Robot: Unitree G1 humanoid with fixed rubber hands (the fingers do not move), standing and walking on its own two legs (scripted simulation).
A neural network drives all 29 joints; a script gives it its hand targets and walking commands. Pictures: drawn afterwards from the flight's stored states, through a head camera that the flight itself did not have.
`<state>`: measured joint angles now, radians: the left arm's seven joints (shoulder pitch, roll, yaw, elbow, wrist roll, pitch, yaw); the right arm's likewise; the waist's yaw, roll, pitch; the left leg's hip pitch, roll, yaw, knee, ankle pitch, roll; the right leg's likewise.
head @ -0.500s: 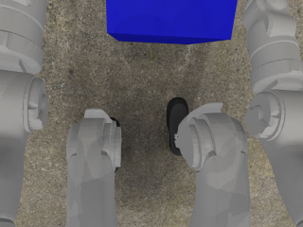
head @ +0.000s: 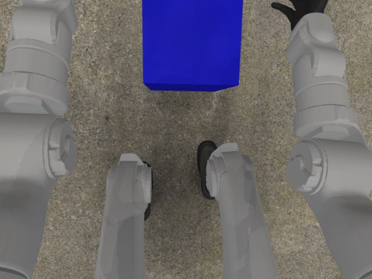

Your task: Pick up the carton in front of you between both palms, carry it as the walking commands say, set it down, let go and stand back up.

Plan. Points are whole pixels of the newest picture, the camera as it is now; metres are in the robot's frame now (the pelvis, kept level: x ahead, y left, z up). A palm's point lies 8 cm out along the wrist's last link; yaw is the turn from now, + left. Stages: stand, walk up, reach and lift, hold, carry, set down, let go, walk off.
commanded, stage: set down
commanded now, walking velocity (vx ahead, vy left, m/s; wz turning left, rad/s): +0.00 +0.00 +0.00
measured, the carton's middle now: (187, 49) +0.54 -0.06 -0.36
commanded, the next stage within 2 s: let go in 0.46 s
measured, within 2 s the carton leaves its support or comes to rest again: neither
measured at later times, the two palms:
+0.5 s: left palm out of the picture +0.59 +0.16 +0.05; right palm out of the picture +0.52 -0.24 +0.04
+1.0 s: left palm out of the picture +0.44 +0.18 +0.14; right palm out of the picture +0.39 -0.26 +0.15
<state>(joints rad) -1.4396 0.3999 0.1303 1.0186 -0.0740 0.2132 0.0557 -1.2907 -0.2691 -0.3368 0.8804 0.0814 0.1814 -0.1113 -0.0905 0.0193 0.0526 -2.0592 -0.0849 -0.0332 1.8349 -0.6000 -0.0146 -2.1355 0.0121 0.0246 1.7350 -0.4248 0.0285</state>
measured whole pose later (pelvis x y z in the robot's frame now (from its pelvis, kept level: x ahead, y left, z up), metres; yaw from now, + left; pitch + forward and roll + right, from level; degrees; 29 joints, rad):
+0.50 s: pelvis +0.02 +0.00 +0.14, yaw +0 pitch +48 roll +1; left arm -1.29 0.37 0.24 0.98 0.02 0.20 -0.03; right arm -1.13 -0.21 -0.38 0.79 0.01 0.19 -0.06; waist -0.09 0.02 -0.05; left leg -1.67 -0.07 -0.05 1.26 -0.43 -0.02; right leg -1.73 0.01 0.03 1.18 -0.28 0.02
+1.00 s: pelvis +0.08 -0.02 +0.25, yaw +0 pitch +31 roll +1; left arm -0.44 0.18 0.21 0.64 0.08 0.08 0.00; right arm -0.35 -0.19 -0.18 0.56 -0.05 0.08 0.08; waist -0.06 0.00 -0.07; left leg -0.97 -0.04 -0.07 0.77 -0.34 -0.02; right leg -1.06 0.02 0.02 0.75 -0.22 -0.01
